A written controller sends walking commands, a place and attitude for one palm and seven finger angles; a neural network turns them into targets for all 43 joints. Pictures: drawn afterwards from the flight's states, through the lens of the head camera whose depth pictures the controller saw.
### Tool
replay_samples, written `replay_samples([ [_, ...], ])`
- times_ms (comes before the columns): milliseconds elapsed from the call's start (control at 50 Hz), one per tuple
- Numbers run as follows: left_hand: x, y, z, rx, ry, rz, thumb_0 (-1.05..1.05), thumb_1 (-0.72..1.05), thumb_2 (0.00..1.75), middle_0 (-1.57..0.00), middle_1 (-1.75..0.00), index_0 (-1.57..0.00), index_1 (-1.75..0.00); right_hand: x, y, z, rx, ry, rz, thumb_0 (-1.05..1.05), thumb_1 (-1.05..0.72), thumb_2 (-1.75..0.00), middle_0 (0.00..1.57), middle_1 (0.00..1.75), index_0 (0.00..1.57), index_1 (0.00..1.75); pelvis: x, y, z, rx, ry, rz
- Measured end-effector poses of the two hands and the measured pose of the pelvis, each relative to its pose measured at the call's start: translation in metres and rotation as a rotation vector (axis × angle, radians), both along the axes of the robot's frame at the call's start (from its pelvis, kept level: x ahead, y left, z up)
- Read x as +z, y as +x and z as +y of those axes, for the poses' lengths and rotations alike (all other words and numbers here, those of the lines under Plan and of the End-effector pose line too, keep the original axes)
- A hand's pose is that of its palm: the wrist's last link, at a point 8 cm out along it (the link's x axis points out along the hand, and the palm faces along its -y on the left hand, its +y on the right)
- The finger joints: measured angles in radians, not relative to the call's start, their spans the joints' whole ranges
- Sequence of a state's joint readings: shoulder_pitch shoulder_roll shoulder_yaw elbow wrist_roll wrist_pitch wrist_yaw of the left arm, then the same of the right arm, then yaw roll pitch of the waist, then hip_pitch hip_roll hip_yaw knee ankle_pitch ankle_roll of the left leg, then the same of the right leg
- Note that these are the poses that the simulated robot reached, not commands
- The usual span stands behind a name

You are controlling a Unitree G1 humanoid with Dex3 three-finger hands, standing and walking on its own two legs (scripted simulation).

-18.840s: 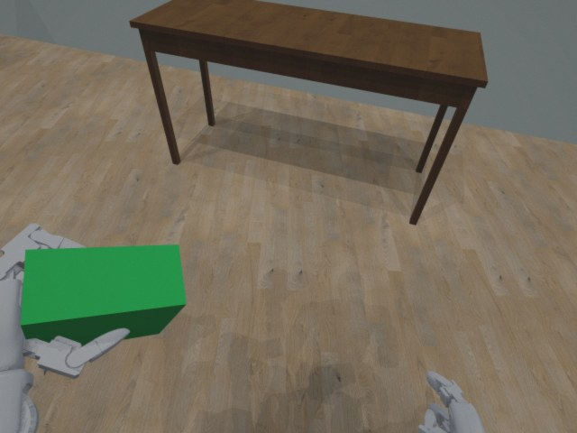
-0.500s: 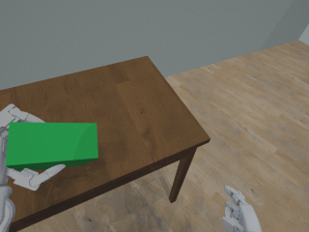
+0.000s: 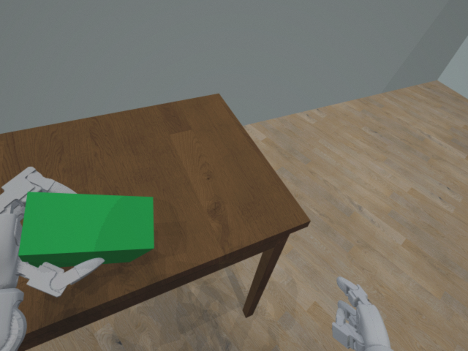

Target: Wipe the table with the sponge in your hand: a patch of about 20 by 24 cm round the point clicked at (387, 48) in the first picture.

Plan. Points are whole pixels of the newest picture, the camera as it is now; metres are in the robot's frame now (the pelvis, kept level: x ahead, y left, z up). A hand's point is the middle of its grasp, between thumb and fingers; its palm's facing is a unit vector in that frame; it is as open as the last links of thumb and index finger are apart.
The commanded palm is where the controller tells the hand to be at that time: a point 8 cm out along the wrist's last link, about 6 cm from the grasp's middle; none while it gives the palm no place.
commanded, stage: come to a stop and stand still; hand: left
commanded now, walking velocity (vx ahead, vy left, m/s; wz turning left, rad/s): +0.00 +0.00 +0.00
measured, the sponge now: (107, 233) +0.24 +0.20 +0.13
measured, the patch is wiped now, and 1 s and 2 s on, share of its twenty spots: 0.00 0.00 0.00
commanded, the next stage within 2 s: look again from close up in 0.16 s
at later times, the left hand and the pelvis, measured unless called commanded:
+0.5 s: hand (45, 242) +0.21 +0.25 +0.15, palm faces +0.38 -0.86 -0.34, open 10.5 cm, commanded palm +0.15 +0.29 +0.17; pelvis -0.01 +0.01 +0.00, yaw +0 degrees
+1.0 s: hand (70, 265) +0.19 +0.22 +0.13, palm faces +0.25 -0.76 -0.61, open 10.5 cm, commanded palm +0.15 +0.28 +0.18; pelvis -0.02 -0.02 -0.01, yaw +2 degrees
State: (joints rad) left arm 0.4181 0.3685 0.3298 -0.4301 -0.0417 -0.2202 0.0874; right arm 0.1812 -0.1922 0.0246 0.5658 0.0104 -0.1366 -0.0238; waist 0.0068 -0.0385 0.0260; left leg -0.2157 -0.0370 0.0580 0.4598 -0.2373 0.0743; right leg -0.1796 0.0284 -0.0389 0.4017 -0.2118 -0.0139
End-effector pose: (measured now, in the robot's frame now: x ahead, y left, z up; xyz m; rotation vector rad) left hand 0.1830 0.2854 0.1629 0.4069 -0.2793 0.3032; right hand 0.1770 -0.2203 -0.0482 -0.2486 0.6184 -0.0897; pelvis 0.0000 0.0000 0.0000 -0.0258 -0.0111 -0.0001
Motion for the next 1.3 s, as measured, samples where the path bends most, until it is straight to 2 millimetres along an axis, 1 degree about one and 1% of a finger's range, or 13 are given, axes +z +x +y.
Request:
replay_samples([
  [100,0.001,-0.005,0.008,0.034,0.012,0.01,-0.01,-0.53,1.01,-0.67,-1.35,-0.69,-1.35,-0.004,-0.005,0.001,0.012,-0.012,0.035,0.01,-0.9,-0.9,0.2,0.3,0.21,0.3,0.0,-0.001,0.0,0.006,-0.001,0.0],
  [260,0.016,-0.014,0.005,0.024,0.022,-0.046,-0.01,-0.53,1.02,-0.67,-1.35,-0.69,-1.35,-0.011,-0.011,0.007,0.016,-0.001,0.063,0.01,-0.9,-0.9,0.2,0.3,0.21,0.3,0.0,-0.004,0.005,0.007,-0.002,-0.008],
  [500,0.001,-0.017,0.009,0.045,-0.008,0.015,-0.01,-0.53,1.02,-0.67,-1.35,-0.69,-1.35,-0.01,-0.021,0.008,0.005,0.001,0.056,0.01,-0.9,-0.9,0.2,0.3,0.21,0.3,0.001,-0.011,0.006,0.008,-0.001,-0.014],
  [680,0.018,-0.016,0.009,0.019,0.073,-0.036,-0.01,-0.53,1.02,-0.67,-1.35,-0.69,-1.35,-0.011,-0.022,0.007,0.012,-0.011,0.063,0.01,-0.9,-0.9,0.2,0.3,0.21,0.3,0.0,-0.011,0.005,0.025,-0.006,-0.01],
  [740,0.045,0.0,0.027,0.054,0.233,-0.084,-0.01,-0.53,1.02,-0.67,-1.35,-0.69,-1.35,-0.023,-0.02,0.009,0.119,-0.035,0.1,0.01,-0.9,-0.9,0.2,0.3,0.2,0.3,-0.005,-0.015,0.0,0.059,0.013,-0.004],
  [800,0.051,0.008,0.039,0.113,0.124,-0.055,-0.01,-0.53,1.02,-0.67,-1.35,-0.69,-1.35,-0.032,-0.016,0.007,0.123,0.004,0.117,0.01,-0.9,-0.9,0.2,0.3,0.21,0.3,-0.007,-0.015,-0.001,0.037,0.026,0.001],
  [840,0.042,0.007,0.034,0.118,0.07,0.027,-0.01,-0.53,1.02,-0.67,-1.35,-0.69,-1.35,-0.035,-0.011,0.004,0.107,0.034,0.103,0.01,-0.9,-0.9,0.2,0.3,0.21,0.3,-0.007,-0.014,-0.001,0.029,0.027,0.0],
  [920,0.012,-0.006,-0.002,0.065,0.16,0.226,-0.01,-0.53,1.02,-0.67,-1.35,-0.69,-1.35,-0.034,-0.001,-0.001,0.1,0.064,0.075,0.01,-0.9,-0.9,0.2,0.3,0.21,0.3,-0.009,-0.015,-0.006,0.022,0.027,-0.002],
  [1000,0.001,-0.03,-0.026,0.022,0.233,0.236,-0.01,-0.53,1.02,-0.67,-1.35,-0.69,-1.34,-0.029,0.006,-0.009,0.11,0.041,0.065,0.01,-0.9,-0.9,0.2,0.3,0.21,0.3,-0.012,-0.018,-0.021,0.03,0.03,0.006],
  [1060,0.016,-0.042,-0.021,0.103,0.284,0.119,-0.01,-0.53,1.02,-0.68,-1.34,-0.7,-1.34,-0.028,0.01,-0.016,0.133,0.014,0.074,0.01,-0.9,-0.9,0.2,0.3,0.21,0.3,-0.014,-0.02,-0.036,0.051,0.026,0.003],
  [1140,0.035,-0.045,0.001,0.295,0.323,0.062,-0.01,-0.53,1.02,-0.68,-1.34,-0.7,-1.34,-0.037,0.012,-0.028,0.148,0.0,0.099,0.01,-0.9,-0.9,0.2,0.3,0.21,0.3,-0.017,-0.024,-0.049,0.081,0.016,-0.003],
  [1220,0.033,-0.033,0.01,0.371,0.337,0.238,-0.01,-0.53,1.02,-0.67,-1.34,-0.7,-1.34,-0.046,0.014,-0.04,0.111,0.026,0.101,0.01,-0.9,-0.9,0.2,0.3,0.21,0.3,-0.017,-0.025,-0.055,0.078,0.016,-0.008],
  [1300,0.017,-0.015,-0.014,0.237,0.419,0.415,-0.01,-0.53,1.02,-0.67,-1.34,-0.7,-1.34,-0.051,0.013,-0.051,0.052,0.052,0.091,0.01,-0.9,-0.9,0.2,0.3,0.21,0.3,-0.017,-0.021,-0.057,0.059,0.026,-0.003],
])
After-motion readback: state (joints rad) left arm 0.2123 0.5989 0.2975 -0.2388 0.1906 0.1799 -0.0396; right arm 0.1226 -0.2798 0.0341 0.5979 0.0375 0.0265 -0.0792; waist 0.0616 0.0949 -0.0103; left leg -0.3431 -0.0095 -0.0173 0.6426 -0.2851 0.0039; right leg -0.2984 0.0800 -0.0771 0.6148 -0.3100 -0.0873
